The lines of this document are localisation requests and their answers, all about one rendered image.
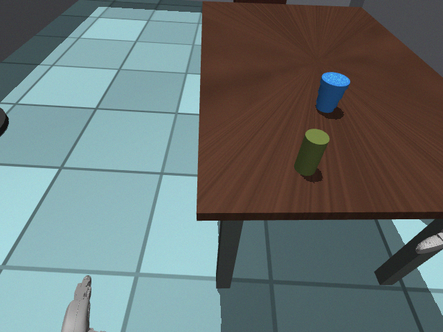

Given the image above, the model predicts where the right robot hand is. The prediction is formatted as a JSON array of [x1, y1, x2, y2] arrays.
[[415, 229, 443, 254]]

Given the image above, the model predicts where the left robot hand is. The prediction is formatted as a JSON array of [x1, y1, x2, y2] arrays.
[[61, 275, 106, 332]]

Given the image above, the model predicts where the table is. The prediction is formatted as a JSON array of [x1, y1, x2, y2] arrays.
[[197, 1, 443, 288]]

